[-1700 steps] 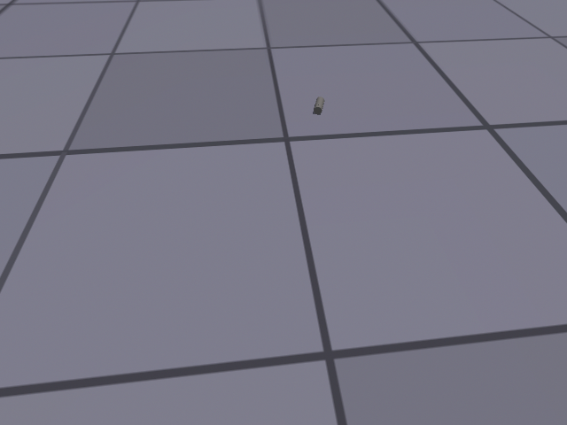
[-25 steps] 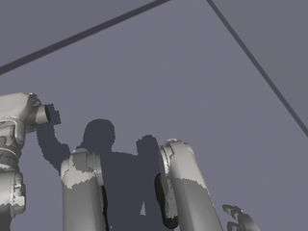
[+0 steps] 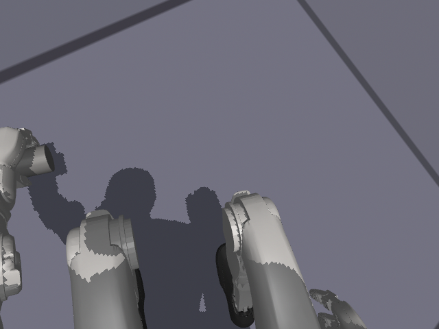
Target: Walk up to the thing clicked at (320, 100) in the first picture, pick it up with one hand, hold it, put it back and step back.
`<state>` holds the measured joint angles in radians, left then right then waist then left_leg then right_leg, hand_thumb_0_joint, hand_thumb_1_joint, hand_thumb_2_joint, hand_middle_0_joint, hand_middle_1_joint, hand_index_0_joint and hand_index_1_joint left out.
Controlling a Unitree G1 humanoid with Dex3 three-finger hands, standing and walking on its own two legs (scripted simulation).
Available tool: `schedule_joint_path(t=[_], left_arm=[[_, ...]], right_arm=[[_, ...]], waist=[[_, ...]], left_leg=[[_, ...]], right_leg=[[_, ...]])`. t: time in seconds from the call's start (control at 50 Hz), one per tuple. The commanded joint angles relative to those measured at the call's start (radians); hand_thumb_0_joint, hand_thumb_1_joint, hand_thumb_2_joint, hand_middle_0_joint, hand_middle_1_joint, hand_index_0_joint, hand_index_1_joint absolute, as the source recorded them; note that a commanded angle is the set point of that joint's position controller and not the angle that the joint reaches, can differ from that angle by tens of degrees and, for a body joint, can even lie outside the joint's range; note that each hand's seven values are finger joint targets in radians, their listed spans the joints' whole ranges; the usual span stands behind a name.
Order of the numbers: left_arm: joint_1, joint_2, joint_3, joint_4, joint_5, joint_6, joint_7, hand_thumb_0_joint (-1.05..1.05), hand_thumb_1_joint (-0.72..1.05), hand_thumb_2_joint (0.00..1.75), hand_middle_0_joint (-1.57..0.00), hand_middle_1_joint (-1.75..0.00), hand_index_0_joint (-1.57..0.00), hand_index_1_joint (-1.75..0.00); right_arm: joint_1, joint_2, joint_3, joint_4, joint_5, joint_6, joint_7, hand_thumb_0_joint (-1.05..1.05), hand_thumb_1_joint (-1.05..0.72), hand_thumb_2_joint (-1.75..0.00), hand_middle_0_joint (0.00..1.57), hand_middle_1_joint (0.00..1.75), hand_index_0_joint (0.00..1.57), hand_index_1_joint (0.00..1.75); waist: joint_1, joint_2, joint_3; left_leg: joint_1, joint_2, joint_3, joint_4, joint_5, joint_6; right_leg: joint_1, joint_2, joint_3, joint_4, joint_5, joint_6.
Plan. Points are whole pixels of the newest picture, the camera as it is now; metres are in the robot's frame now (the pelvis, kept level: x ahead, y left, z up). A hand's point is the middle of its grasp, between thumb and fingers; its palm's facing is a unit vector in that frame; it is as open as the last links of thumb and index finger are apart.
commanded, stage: lower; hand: left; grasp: from above
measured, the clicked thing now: (10, 166) +0.43 +0.34 -0.20
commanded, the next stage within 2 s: rest in 0.18 s
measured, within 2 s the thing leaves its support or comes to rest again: rests again in 1.76 s
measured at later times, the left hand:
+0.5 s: hand (30, 175) +0.42 +0.32 -0.24, palm faces -0.45 -0.14 -0.88, open 8.1 cm
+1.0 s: hand (39, 176) +0.42 +0.32 -0.27, palm faces -0.44 -0.16 -0.88, open 8.2 cm
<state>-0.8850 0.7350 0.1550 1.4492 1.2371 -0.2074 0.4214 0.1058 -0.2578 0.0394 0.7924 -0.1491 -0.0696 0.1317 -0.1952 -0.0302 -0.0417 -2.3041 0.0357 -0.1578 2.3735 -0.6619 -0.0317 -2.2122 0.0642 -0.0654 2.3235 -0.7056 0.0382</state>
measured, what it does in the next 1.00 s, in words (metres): stands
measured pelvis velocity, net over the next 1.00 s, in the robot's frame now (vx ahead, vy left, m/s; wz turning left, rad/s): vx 0.01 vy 0.01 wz -0.09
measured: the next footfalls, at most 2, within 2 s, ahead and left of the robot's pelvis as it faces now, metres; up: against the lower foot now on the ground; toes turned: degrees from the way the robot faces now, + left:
none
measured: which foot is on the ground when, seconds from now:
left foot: down 0.00-1.00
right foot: down 0.00-1.00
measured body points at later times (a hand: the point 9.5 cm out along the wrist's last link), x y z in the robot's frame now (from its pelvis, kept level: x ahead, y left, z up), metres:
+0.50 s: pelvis +0.01 +0.00 -0.03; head +0.26 +0.08 +0.33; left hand +0.44 +0.33 -0.19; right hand +0.08 -0.27 -0.13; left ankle +0.08 +0.14 -0.30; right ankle +0.09 -0.12 -0.30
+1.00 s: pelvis +0.01 +0.01 -0.04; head +0.26 +0.10 +0.31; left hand +0.44 +0.32 -0.22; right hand +0.07 -0.27 -0.13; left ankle +0.08 +0.14 -0.30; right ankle +0.09 -0.12 -0.30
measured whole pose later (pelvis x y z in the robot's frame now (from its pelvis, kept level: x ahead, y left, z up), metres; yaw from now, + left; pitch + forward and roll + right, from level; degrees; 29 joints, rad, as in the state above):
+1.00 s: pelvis +0.01 +0.01 -0.04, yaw -5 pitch +28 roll -11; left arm -0.88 0.89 0.23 1.63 1.27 -0.25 0.61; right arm 0.04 -0.29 0.17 0.78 -0.26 -0.15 0.21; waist -0.27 -0.12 0.09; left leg -2.37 0.04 -0.26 2.56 -0.71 -0.04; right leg -2.25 0.10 -0.13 2.45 -0.71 0.06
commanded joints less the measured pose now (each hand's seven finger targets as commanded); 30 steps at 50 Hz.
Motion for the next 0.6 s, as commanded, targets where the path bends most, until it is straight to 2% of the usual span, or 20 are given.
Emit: schedule_joint_path(t=[0.0,0.08,0.12,0.14,0.18,0.22,0.24,0.28,0.3,0.32,0.34,0.36,0.38,0.44,0.46,0.5,0.54,0.56,0.58], left_arm=[[-0.275,0.293,0.038,-0.119,-0.015,-0.008,0.047,0.0,0.69,0.49,-1.11,-0.37,-1.11,-0.37],[-0.294,0.316,0.046,-0.134,-0.005,-0.032,0.061,0.0,0.74,0.48,-1.13,-0.38,-1.14,-0.37],[-0.279,0.324,0.051,-0.116,0.006,-0.036,0.073,0.0,0.74,0.5,-1.14,-0.4,-1.14,-0.39],[-0.282,0.34,0.071,-0.128,0.003,-0.042,0.085,0.0,0.76,0.51,-1.15,-0.38,-1.15,-0.38],[-0.286,0.364,0.083,-0.138,0.007,-0.05,0.101,0.0,0.77,0.48,-1.15,-0.4,-1.16,-0.39],[-0.269,0.351,0.078,-0.13,0.016,-0.043,0.113,0.0,0.76,0.48,-1.14,-0.39,-1.15,-0.38],[-0.284,0.361,0.095,-0.143,0.016,-0.042,0.124,0.0,0.78,0.49,-1.15,-0.39,-1.16,-0.39],[-0.274,0.362,0.093,-0.138,0.013,-0.036,0.133,0.0,0.76,0.5,-1.14,-0.36,-1.14,-0.35],[-0.268,0.354,0.081,-0.118,0.024,-0.03,0.135,0.0,0.74,0.48,-1.13,-0.33,-1.13,-0.33],[-0.28,0.352,0.077,-0.105,0.022,-0.029,0.138,0.0,0.74,0.48,-1.12,-0.34,-1.13,-0.34],[-0.282,0.362,0.086,-0.097,0.016,-0.027,0.143,0.0,0.73,0.48,-1.12,-0.34,-1.12,-0.34],[-0.281,0.358,0.085,-0.086,0.012,-0.025,0.146,0.0,0.74,0.48,-1.12,-0.36,-1.12,-0.35],[-0.27,0.356,0.079,-0.079,0.015,-0.026,0.147,0.0,0.72,0.46,-1.11,-0.34,-1.11,-0.33],[-0.265,0.363,0.081,-0.049,0.015,-0.022,0.155,0.0,0.75,0.47,-1.12,-0.37,-1.13,-0.35],[-0.254,0.364,0.087,-0.045,0.01,-0.023,0.157,0.0,0.76,0.47,-1.12,-0.36,-1.13,-0.35],[-0.26,0.371,0.081,-0.03,0.007,-0.025,0.156,0.0,0.77,0.47,-1.13,-0.38,-1.14,-0.36],[-0.252,0.395,0.096,-0.039,0.013,-0.031,0.161,0.0,0.78,0.49,-1.14,-0.38,-1.15,-0.37],[-0.249,0.374,0.077,-0.007,0.008,-0.03,0.16,0.0,0.78,0.48,-1.14,-0.37,-1.15,-0.36],[-0.264,0.392,0.089,-0.028,0.007,-0.039,0.165,0.0,0.78,0.49,-1.14,-0.38,-1.15,-0.37]], right_arm=[[0.194,-0.242,-0.054,-0.007,-0.006,-0.009,-0.012,0.0,-0.9,-0.9,0.2,0.3,0.2,0.3],[0.183,-0.254,-0.045,-0.014,-0.016,-0.008,-0.009,0.0,-0.9,-0.9,0.2,0.3,0.2,0.3],[0.181,-0.253,-0.038,-0.013,-0.021,-0.01,-0.004,0.0,-0.9,-0.9,0.2,0.3,0.2,0.3],[0.179,-0.261,-0.04,-0.016,-0.025,-0.01,-0.005,0.0,-0.89,-0.9,0.2,0.3,0.2,0.3],[0.166,-0.265,-0.037,-0.017,-0.031,-0.011,-0.002,0.0,-0.89,-0.9,0.2,0.3,0.2,0.3],[0.158,-0.26,-0.038,-0.016,-0.033,-0.014,0.0,0.0,-0.9,-0.9,0.2,0.3,0.2,0.3],[0.16,-0.265,-0.037,-0.015,-0.039,-0.014,0.001,0.0,-0.89,-0.89,0.2,0.3,0.2,0.3],[0.151,-0.267,-0.033,-0.017,-0.044,-0.017,0.003,0.0,-0.88,-0.89,0.2,0.3,0.2,0.3],[0.157,-0.262,-0.031,-0.014,-0.044,-0.018,0.006,0.0,-0.89,-0.89,0.2,0.3,0.2,0.3],[0.155,-0.264,-0.029,-0.01,-0.045,-0.019,0.008,0.0,-0.88,-0.89,0.2,0.3,0.2,0.3],[0.152,-0.271,-0.027,-0.01,-0.047,-0.022,0.009,0.0,-0.88,-0.89,0.2,0.3,0.2,0.3],[0.155,-0.265,-0.023,-0.008,-0.049,-0.026,0.012,0.0,-0.88,-0.89,0.2,0.3,0.2,0.3],[0.151,-0.269,-0.02,-0.009,-0.052,-0.027,0.013,0.0,-0.88,-0.89,0.2,0.3,0.2,0.3],[0.156,-0.272,-0.007,-0.005,-0.062,-0.036,0.019,0.0,-0.88,-0.89,0.2,0.3,0.2,0.3],[0.152,-0.272,-0.005,-0.001,-0.064,-0.037,0.021,0.0,-0.88,-0.89,0.2,0.3,0.2,0.3],[0.147,-0.274,-0.002,-0.005,-0.063,-0.044,0.026,0.0,-0.89,-0.89,0.2,0.3,0.2,0.3],[0.154,-0.286,0.007,-0.008,-0.074,-0.046,0.03,0.0,-0.89,-0.89,0.2,0.3,0.2,0.3],[0.139,-0.281,0.01,-0.011,-0.07,-0.048,0.032,0.0,-0.89,-0.89,0.2,0.3,0.2,0.3],[0.138,-0.287,0.009,-0.01,-0.072,-0.051,0.034,0.0,-0.88,-0.89,0.2,0.3,0.2,0.3]], waist=[[0.012,0.259,-0.663],[0.003,0.311,-0.671],[-0.001,0.301,-0.661],[-0.001,0.295,-0.669],[0.002,0.333,-0.668],[0.005,0.346,-0.663],[0.0,0.36,-0.668],[-0.002,0.364,-0.666],[-0.006,0.365,-0.66],[-0.018,0.357,-0.649],[-0.013,0.345,-0.639],[-0.021,0.354,-0.629],[-0.016,0.353,-0.64],[-0.032,0.337,-0.627],[-0.026,0.333,-0.637],[-0.03,0.342,-0.616],[-0.036,0.349,-0.624],[-0.034,0.332,-0.603],[-0.04,0.342,-0.611]], left_leg=[[0.494,-0.01,0.113,-0.198,0.156,0.056],[0.515,-0.009,0.104,-0.177,0.169,0.049],[0.506,-0.006,0.104,-0.161,0.173,0.05],[0.508,-0.006,0.103,-0.155,0.175,0.051],[0.503,-0.004,0.102,-0.153,0.157,0.047],[0.523,-0.002,0.101,-0.151,0.155,0.044],[0.529,-0.004,0.1,-0.152,0.152,0.042],[0.51,-0.003,0.099,-0.142,0.15,0.044],[0.513,-0.002,0.099,-0.137,0.155,0.043],[0.493,-0.001,0.095,-0.129,0.148,0.044],[0.494,-0.001,0.093,-0.129,0.145,0.046],[0.488,-0.002,0.091,-0.122,0.147,0.045],[0.487,0.001,0.087,-0.12,0.15,0.044],[0.473,0.002,0.087,-0.09,0.181,0.048],[0.478,0.002,0.086,-0.091,0.19,0.048],[0.47,0.004,0.082,-0.085,0.18,0.046],[0.472,0.004,0.079,-0.081,0.2,0.045],[0.457,0.006,0.074,-0.079,0.172,0.046],[0.459,0.007,0.072,-0.075,0.17,0.046]], right_leg=[[0.314,0.018,-0.094,-0.238,0.234,-0.064],[0.296,0.02,-0.108,-0.202,0.247,-0.067],[0.301,0.026,-0.11,-0.199,0.255,-0.064],[0.301,0.025,-0.112,-0.198,0.256,-0.062],[0.287,0.025,-0.114,-0.183,0.239,-0.065],[0.267,0.028,-0.117,-0.175,0.235,-0.068],[0.26,0.026,-0.122,-0.168,0.23,-0.069],[0.264,0.029,-0.12,-0.169,0.236,-0.067],[0.264,0.03,-0.119,-0.163,0.24,-0.068],[0.258,0.031,-0.121,-0.158,0.236,-0.068],[0.246,0.03,-0.127,-0.159,0.232,-0.067],[0.25,0.03,-0.127,-0.151,0.234,-0.067],[0.256,0.034,-0.127,-0.15,0.237,-0.067],[0.284,0.035,-0.128,-0.144,0.277,-0.058],[0.29,0.038,-0.128,-0.141,0.286,-0.057],[0.279,0.039,-0.131,-0.135,0.275,-0.06],[0.303,0.041,-0.141,-0.13,0.295,-0.058],[0.274,0.044,-0.142,-0.125,0.269,-0.061],[0.284,0.046,-0.144,-0.132,0.266,-0.06]])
